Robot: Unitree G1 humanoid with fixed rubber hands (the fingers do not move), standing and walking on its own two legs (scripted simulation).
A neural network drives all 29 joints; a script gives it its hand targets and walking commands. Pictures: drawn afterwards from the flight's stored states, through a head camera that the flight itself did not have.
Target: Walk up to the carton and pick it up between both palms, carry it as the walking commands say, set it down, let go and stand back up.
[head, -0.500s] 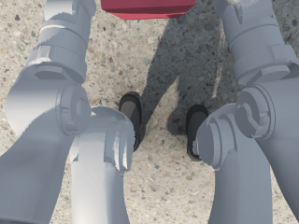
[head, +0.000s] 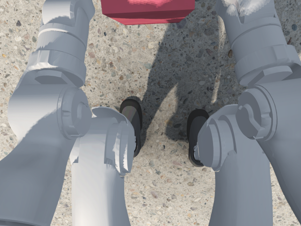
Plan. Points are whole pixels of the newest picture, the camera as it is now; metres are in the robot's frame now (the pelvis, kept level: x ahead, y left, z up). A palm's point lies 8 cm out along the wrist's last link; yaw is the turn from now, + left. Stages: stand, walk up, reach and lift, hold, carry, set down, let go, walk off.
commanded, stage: reach and lift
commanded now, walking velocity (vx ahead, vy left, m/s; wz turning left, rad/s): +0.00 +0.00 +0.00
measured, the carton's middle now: out of the picture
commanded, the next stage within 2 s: none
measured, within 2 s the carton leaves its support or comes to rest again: leaves its support in 0.34 s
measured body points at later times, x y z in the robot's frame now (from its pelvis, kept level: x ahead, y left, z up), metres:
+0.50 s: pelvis +0.00 +0.00 +0.00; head +0.39 +0.03 +0.21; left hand +0.57 +0.18 -0.18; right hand +0.58 -0.07 -0.19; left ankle +0.12 +0.12 -0.34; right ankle +0.09 -0.11 -0.34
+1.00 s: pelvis -0.01 -0.01 +0.01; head +0.36 +0.04 +0.24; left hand +0.56 +0.19 -0.14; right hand +0.58 -0.06 -0.14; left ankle +0.12 +0.12 -0.34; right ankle +0.09 -0.11 -0.34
